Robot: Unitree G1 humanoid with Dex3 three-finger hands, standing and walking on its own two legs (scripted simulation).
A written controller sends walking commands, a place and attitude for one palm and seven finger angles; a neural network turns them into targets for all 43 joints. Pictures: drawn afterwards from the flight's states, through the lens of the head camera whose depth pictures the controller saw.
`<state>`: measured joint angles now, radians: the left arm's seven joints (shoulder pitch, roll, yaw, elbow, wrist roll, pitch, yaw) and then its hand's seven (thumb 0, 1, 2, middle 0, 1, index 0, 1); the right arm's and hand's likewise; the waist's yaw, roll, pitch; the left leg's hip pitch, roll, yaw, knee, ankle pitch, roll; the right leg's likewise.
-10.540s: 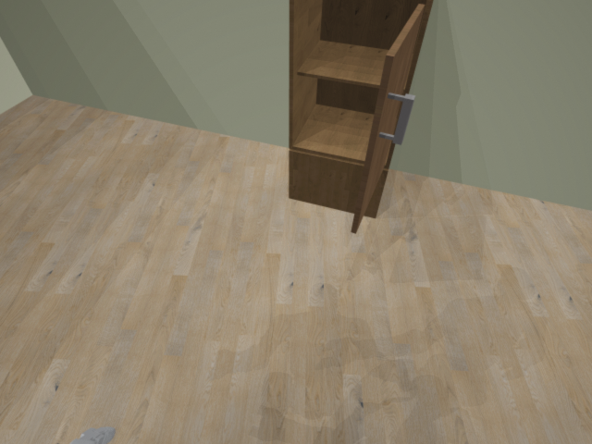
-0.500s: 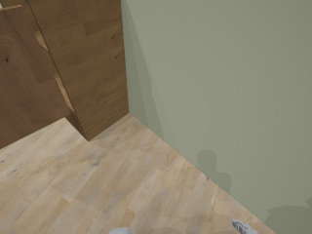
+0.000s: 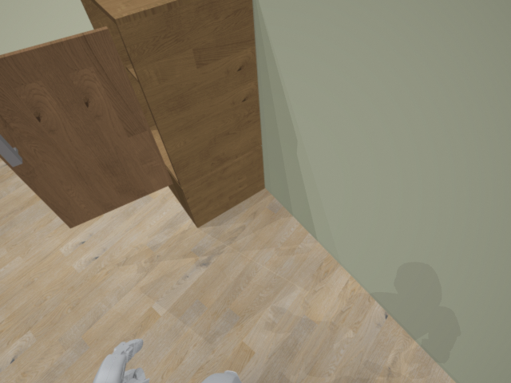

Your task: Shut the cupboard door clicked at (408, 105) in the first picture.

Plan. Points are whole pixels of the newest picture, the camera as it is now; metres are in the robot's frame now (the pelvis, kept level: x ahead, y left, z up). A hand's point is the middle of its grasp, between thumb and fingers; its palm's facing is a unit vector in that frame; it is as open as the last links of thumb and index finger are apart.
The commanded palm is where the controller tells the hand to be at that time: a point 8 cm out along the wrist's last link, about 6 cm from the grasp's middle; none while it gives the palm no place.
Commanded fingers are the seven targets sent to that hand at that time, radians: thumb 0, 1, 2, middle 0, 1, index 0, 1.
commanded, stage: turn to face it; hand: left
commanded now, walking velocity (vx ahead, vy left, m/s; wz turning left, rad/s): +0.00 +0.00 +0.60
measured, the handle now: (0, 139) +0.66 +0.67 -0.01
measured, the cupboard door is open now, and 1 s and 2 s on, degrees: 84 84 84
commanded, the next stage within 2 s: take the last steps up to it in 0.64 s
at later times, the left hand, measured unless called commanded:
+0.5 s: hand out of the picture -0.08 +0.25 -0.18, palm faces +0.32 -0.90 -0.28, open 7.3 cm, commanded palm none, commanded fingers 0.00 0.90 0.90 -0.20 -0.30 -0.20 -0.30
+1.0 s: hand out of the picture -0.06 +0.19 -0.14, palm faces +0.44 -0.86 -0.25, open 7.3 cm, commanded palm none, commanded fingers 0.00 0.90 0.90 -0.20 -0.30 -0.20 -0.30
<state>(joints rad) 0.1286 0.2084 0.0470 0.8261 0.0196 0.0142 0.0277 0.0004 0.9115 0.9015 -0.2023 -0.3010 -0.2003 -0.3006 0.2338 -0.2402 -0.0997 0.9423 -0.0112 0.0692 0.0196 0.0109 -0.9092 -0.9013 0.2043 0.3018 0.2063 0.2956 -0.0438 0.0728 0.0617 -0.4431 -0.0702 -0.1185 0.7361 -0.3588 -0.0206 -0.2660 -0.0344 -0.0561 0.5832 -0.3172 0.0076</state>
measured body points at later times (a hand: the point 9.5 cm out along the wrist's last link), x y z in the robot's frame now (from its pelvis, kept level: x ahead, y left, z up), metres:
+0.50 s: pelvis -0.02 +0.03 +0.00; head +0.01 +0.07 +0.45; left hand -0.10 +0.30 -0.16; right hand +0.18 -0.18 -0.12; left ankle -0.06 +0.12 -0.73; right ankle -0.01 -0.12 -0.68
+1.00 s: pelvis -0.02 +0.00 +0.01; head -0.01 -0.03 +0.46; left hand -0.08 +0.23 -0.12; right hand +0.10 -0.21 -0.15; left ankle -0.07 +0.13 -0.65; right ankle +0.01 -0.09 -0.73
